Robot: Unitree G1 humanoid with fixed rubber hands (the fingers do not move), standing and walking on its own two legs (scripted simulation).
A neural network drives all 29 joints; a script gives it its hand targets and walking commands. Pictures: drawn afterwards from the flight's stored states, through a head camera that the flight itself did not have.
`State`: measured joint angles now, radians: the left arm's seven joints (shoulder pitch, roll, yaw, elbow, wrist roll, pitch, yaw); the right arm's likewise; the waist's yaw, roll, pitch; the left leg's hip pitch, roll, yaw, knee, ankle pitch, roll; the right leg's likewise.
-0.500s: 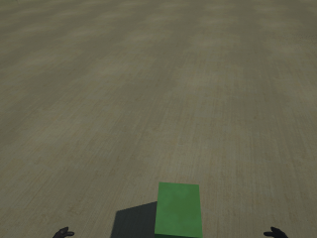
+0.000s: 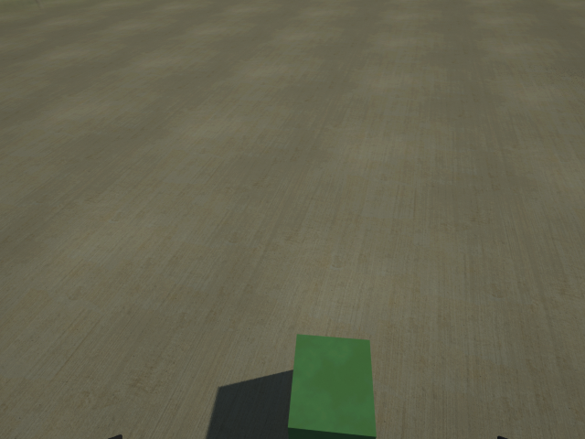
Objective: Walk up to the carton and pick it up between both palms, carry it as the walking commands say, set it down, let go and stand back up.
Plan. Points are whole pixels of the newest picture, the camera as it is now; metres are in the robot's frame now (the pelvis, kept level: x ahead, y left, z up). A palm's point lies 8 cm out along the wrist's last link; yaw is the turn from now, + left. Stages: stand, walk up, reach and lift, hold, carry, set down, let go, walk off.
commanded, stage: stand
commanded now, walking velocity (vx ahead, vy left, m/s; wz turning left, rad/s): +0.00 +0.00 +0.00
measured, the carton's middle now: (330, 396) +0.45 -0.08 -0.65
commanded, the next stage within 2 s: none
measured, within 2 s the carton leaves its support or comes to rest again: neither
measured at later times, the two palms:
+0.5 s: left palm out of the picture +0.04 +0.30 -0.10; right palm out of the picture +0.07 -0.30 -0.10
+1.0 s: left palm out of the picture +0.06 +0.31 -0.09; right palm out of the picture +0.06 -0.31 -0.09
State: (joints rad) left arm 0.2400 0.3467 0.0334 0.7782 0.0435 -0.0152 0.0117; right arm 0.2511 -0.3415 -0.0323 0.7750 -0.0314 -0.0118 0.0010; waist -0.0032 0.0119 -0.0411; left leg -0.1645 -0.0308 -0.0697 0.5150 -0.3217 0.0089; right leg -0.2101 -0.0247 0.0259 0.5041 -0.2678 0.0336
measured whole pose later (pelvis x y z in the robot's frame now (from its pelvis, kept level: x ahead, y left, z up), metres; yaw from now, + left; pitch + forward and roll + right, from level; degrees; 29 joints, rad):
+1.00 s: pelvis -0.03 +0.00 +0.01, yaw +1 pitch -3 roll +0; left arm 0.14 0.38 0.01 1.03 0.01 -0.02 0.01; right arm 0.15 -0.38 -0.02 1.02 -0.01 -0.02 0.00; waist 0.00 0.00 0.00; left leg -0.13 -0.04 -0.08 0.39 -0.21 0.00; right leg -0.16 -0.04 0.01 0.38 -0.16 0.03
